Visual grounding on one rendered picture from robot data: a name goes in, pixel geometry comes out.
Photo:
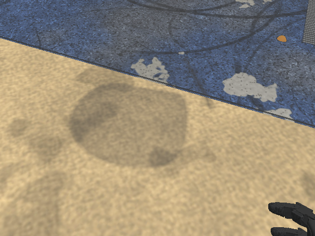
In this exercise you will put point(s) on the right robot hand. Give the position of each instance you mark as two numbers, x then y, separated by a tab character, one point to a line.
299	213

